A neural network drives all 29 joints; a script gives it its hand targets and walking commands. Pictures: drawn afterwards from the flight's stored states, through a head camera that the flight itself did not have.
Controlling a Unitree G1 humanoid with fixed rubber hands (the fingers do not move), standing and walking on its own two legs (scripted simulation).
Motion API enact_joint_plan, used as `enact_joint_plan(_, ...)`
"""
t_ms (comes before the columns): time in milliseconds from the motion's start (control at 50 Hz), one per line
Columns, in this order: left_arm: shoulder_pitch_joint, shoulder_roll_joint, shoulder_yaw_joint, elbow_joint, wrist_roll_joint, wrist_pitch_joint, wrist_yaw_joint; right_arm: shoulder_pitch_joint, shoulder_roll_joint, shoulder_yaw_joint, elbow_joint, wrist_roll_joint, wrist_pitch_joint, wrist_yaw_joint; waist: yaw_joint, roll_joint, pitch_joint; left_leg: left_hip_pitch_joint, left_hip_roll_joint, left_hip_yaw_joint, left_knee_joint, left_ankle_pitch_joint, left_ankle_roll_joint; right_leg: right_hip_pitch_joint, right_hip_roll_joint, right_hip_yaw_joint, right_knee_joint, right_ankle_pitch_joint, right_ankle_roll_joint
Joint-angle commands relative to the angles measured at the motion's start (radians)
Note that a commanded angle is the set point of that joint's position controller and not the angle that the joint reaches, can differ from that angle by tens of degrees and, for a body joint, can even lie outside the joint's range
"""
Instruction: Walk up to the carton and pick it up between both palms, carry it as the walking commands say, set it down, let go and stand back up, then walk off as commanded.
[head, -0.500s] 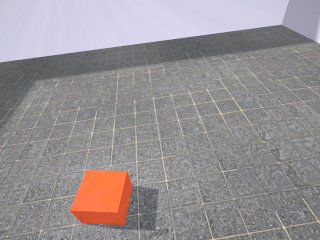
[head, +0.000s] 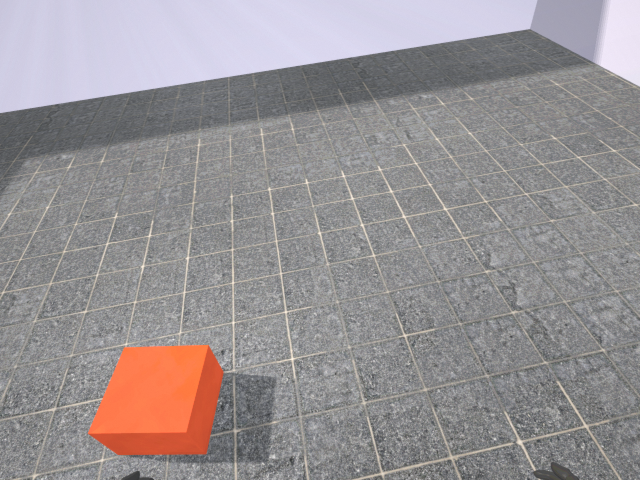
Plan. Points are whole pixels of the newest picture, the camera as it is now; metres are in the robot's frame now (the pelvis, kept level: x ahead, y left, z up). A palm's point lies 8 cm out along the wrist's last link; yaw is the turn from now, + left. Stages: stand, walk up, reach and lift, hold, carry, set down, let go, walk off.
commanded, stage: stand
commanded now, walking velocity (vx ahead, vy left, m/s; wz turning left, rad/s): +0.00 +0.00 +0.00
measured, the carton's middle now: (164, 399) +0.55 +0.56 -0.65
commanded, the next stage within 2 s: walk off in 0.30 s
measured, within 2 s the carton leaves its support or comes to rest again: neither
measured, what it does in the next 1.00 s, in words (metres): steps on the spot: left foot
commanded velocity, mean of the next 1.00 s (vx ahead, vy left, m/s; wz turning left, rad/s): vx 0.00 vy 0.11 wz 0.00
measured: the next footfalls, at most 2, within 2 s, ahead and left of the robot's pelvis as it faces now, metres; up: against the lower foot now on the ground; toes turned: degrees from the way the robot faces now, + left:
left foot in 0.02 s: +0.02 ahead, +0.17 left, +0.00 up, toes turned -1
right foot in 1.40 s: -0.02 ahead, -0.05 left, +0.00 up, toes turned +6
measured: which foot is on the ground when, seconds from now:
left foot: up 0.00-0.00, down 0.02-1.00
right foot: down 0.00-1.00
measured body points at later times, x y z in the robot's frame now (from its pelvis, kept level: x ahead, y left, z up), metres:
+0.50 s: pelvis -0.04 +0.02 +0.00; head -0.07 +0.00 +0.45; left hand +0.10 +0.30 -0.07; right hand +0.10 -0.26 -0.09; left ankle -0.02 +0.17 -0.70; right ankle -0.02 -0.06 -0.70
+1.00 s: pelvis -0.05 +0.07 +0.00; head -0.07 +0.07 +0.45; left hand +0.05 +0.35 -0.09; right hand +0.09 -0.20 -0.09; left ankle -0.02 +0.17 -0.70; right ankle -0.02 -0.06 -0.70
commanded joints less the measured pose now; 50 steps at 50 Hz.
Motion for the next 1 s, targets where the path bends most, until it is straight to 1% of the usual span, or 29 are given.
enact_joint_plan(0, -0.063, 0.216, 0.048, -0.104, 0.029, -0.013, 0.035, 0.093, -0.195, -0.053, -0.026, -0.072, -0.049, -0.008, -0.065, -0.208, -0.117, 0.19, 0.022, -0.001, -0.265, 0.346, 0.055, 0.083, -0.185, 0.164, -0.151, 1.321, 0.117)
enact_joint_plan(20, -0.086, 0.195, 0.041, -0.139, 0.008, -0.009, 0.025, 0.119, -0.246, -0.061, -0.033, -0.086, -0.054, -0.016, -0.076, -0.075, -0.088, 0.313, 0.118, -0.115, -0.225, 0.619, 0.129, -0.103, -0.129, 0.129, -0.023, 1.095, 0.122)
enact_joint_plan(40, -0.152, 0.093, -0.064, -0.195, -0.04, -0.034, 0.023, -0.04, -0.123, 0.053, -0.187, -0.045, -0.086, 0.014, -0.057, -0.029, -0.104, 0.339, 0.246, -0.248, -0.279, 0.66, 0.228, -0.187, -0.049, 0.089, 0.08, 0.677, 0.198)
enact_joint_plan(60, -0.08, 0.138, 0.039, -0.137, 0.0, -0.02, 0.022, 0.0, -0.233, -0.063, -0.121, -0.084, -0.092, 0.012, -0.055, 0.076, -0.097, 0.297, 0.322, -0.331, -0.274, 0.642, 0.306, -0.186, -0.035, 0.071, 0.133, 0.24, 0.179)
enact_joint_plan(80, -0.09, 0.186, 0.05, -0.143, -0.003, -0.02, 0.027, -0.048, -0.269, -0.069, -0.108, -0.085, -0.074, 0.006, -0.033, 0.145, -0.006, 0.155, 0.346, -0.352, -0.305, 0.653, 0.32, -0.194, -0.056, 0.054, 0.112, -0.053, 0.117)
enact_joint_plan(120, -0.022, 0.115, 0.033, -0.115, 0.016, -0.037, -0.003, -0.205, -0.193, -0.047, -0.141, -0.087, -0.076, 0.012, 0.057, 0.117, -0.021, -0.025, 0.214, -0.204, -0.226, 0.382, 0.171, 0.024, -0.1, 0.083, -0.248, 0.108, 0.054)
enact_joint_plan(140, 0.016, 0.153, 0.027, -0.116, 0.03, -0.043, -0.012, -0.241, -0.175, -0.032, -0.154, -0.079, -0.07, 0.014, 0.065, 0.037, 0.037, -0.091, 0.097, -0.089, -0.106, 0.358, 0.078, 0.051, -0.16, 0.229, -0.361, 0.335, 0.036)
enact_joint_plan(160, 0.03, 0.241, 0.045, -0.088, 0.028, -0.047, -0.013, -0.247, -0.112, -0.024, -0.16, -0.071, -0.062, 0.021, 0.056, -0.132, -0.015, -0.172, 0.043, -0.038, -0.011, 0.157, 0.046, 0.101, -0.237, 0.362, -0.368, 0.538, 0.002)
enact_joint_plan(180, -0.066, 0.158, -0.05, -0.13, -0.006, -0.066, -0.016, -0.263, -0.044, 0.082, -0.273, -0.025, -0.078, 0.026, 0.031, -0.177, -0.018, -0.163, 0.041, -0.021, -0.003, 0.019, 0.025, 0.088, -0.289, 0.456, -0.437, 0.568, 0.009)
enact_joint_plan(200, -0.045, 0.215, 0.03, -0.1, 0.031, -0.059, -0.012, -0.132, -0.143, -0.016, -0.149, -0.052, -0.067, 0.016, -0.001, -0.117, -0.005, -0.135, 0.045, -0.024, -0.031, 0.004, 0.013, 0.063, -0.328, 0.489, -0.463, 0.625, 0.016)
enact_joint_plan(220, -0.037, 0.212, 0.042, -0.094, 0.04, -0.055, -0.011, -0.14, -0.174, -0.032, -0.14, -0.056, -0.052, 0.02, 0.009, -0.068, 0.022, -0.133, 0.041, -0.011, -0.013, -0.018, 0.014, 0.054, -0.336, 0.503, -0.471, 0.635, 0.007)
enact_joint_plan(300, -0.092, 0.202, 0.038, -0.111, 0.032, -0.052, -0.015, -0.122, -0.143, -0.032, -0.119, -0.06, -0.056, 0.029, 0.008, -0.192, 0.042, -0.041, 0.057, -0.038, -0.09, 0.035, 0.025, -0.018, -0.298, 0.427, -0.466, 0.588, 0.058)
enact_joint_plan(340, -0.13, 0.218, 0.044, -0.107, 0.026, -0.043, -0.017, -0.093, -0.163, -0.043, -0.125, -0.066, -0.056, 0.034, -0.045, -0.126, 0.066, 0.028, 0.059, -0.079, -0.17, 0.09, 0.044, -0.124, -0.276, 0.384, -0.467, 0.356, 0.043)
enact_joint_plan(380, -0.13, 0.213, 0.057, -0.086, 0.042, -0.024, -0.012, -0.138, -0.178, -0.037, -0.119, -0.081, -0.073, 0.05, -0.004, -0.035, 0.08, 0.056, 0.072, -0.126, -0.209, 0.136, 0.062, -0.17, -0.17, 0.308, -0.434, 0.149, 0.036)
enact_joint_plan(420, -0.119, 0.203, 0.051, -0.091, 0.036, -0.028, -0.019, -0.109, -0.204, -0.043, -0.11, -0.083, -0.077, 0.047, -0.012, -0.028, 0.098, 0.018, 0.056, -0.124, -0.21, 0.12, 0.087, -0.159, -0.178, 0.294, -0.436, 0.105, 0.023)
enact_joint_plan(440, -0.172, 0.153, -0.026, -0.138, -0.007, -0.041, -0.022, -0.177, -0.099, 0.036, -0.175, -0.044, -0.077, 0.055, 0.003, -0.169, 0.072, 0.016, 0.065, -0.122, -0.2, 0.171, 0.07, -0.139, -0.173, 0.291, -0.437, 0.12, 0.023)
enact_joint_plan(500, -0.117, 0.109, 0.0, -0.104, 0.017, 0.001, -0.028, -0.093, -0.056, 0.002, -0.091, -0.056, -0.037, 0.061, 0.013, -0.075, 0.116, -0.006, 0.036, -0.101, -0.255, 0.131, 0.062, -0.168, -0.231, 0.34, -0.469, 0.101, 0.009)
enact_joint_plan(540, -0.033, 0.081, -0.004, -0.105, 0.032, 0.07, -0.053, -0.092, -0.031, 0.006, -0.076, -0.078, 0.015, 0.072, 0.051, -0.104, 0.057, 0.055, 0.031, -0.073, -0.248, 0.138, 0.02, -0.196, -0.257, 0.369, -0.537, 0.038, 0.07)
enact_joint_plan(580, -0.11, 0.1, 0.014, -0.134, 0.045, 0.097, -0.051, -0.032, -0.093, -0.017, -0.075, -0.081, 0.021, 0.067, 0.0, -0.052, 0.099, 0.048, 0.081, -0.121, -0.328, 0.052, 0.029, -0.263, -0.218, 0.249, -0.476, -0.14, 0.063)
enact_joint_plan(600, -0.089, 0.118, 0.016, -0.134, 0.028, 0.105, -0.037, -0.076, -0.028, 0.018, -0.07, -0.081, 0.015, 0.071, 0.042, -0.066, 0.164, -0.012, 0.07, -0.11, -0.309, 0.078, 0.027, -0.24, -0.223, 0.24, -0.527, -0.14, 0.07)
enact_joint_plan(640, -0.064, 0.131, 0.018, -0.118, 0.034, 0.115, -0.031, -0.062, -0.04, 0.011, -0.056, -0.079, 0.026, 0.065, 0.034, -0.205, 0.155, -0.017, 0.011, -0.013, -0.189, 0.125, 0.003, -0.215, -0.284, 0.355, -0.591, -0.121, 0.034)
enact_joint_plan(680, -0.061, 0.148, 0.021, -0.136, 0.034, 0.11, -0.027, -0.045, -0.03, 0.009, -0.066, -0.081, 0.027, 0.07, 0.023, -0.22, 0.127, 0.034, 0.025, -0.015, -0.201, 0.105, 0.012, -0.23, -0.334, 0.415, -0.557, -0.018, -0.009)
enact_joint_plan(700, -0.104, 0.122, 0.017, -0.133, 0.026, 0.105, -0.028, -0.095, -0.075, 0.003, -0.083, -0.089, 0.02, 0.077, 0.018, -0.135, 0.132, 0.049, 0.024, -0.029, -0.247, 0.14, 0.009, -0.241, -0.311, 0.392, -0.504, 0.097, 0.004)
enact_joint_plan(720, -0.121, 0.121, 0.016, -0.127, 0.042, 0.114, -0.027, -0.07, -0.1, -0.014, -0.079, -0.09, 0.025, 0.076, 0.01, -0.161, 0.074, 0.084, 0.057, -0.073, -0.279, 0.171, 0.03, -0.228, -0.294, 0.317, -0.439, 0.153, 0.018)
enact_joint_plan(800, -0.093, 0.127, 0.021, -0.153, 0.022, 0.118, -0.009, -0.098, -0.099, -0.001, -0.112, -0.086, 0.018, 0.084, 0.032, 0.012, 0.099, 0.061, 0.095, -0.156, -0.372, 0.173, 0.053, -0.243, -0.209, 0.178, -0.372, -0.002, 0.046)
enact_joint_plan(820, -0.092, 0.13, 0.028, -0.138, 0.011, 0.123, -0.008, -0.033, -0.097, -0.003, -0.078, -0.075, 0.026, 0.084, 0.022, 0.06, 0.109, 0.0, 0.133, -0.196, -0.449, 0.145, 0.056, -0.188, -0.176, 0.057, -0.3, 0.012, 0.064)
enact_joint_plan(860, -0.046, 0.104, 0.005, -0.128, 0.015, 0.121, -0.005, -0.067, -0.112, -0.005, -0.106, -0.083, 0.021, 0.089, 0.051, -0.003, 0.044, -0.015, 0.124, -0.194, -0.453, 0.143, 0.086, -0.087, -0.14, -0.023, -0.237, 0.048, 0.058)
enact_joint_plan(900, -0.078, 0.118, 0.016, -0.14, 0.022, 0.112, -0.007, -0.104, -0.073, 0.007, -0.099, -0.073, 0.034, 0.093, 0.057, 0.025, 0.089, -0.039, 0.076, -0.148, -0.39, 0.205, 0.069, -0.107, -0.198, 0.078, -0.306, -0.014, 0.039)
enact_joint_plan(980, -0.028, 0.189, 0.032, -0.107, 0.027, 0.134, 0.003, -0.042, -0.054, 0.004, -0.102, -0.091, 0.033, 0.097, 0.04, -0.27, 0.108, -0.104, -0.033, -0.008, -0.156, 0.103, 0.031, -0.086, -0.344, 0.357, -0.493, -0.006, -0.043)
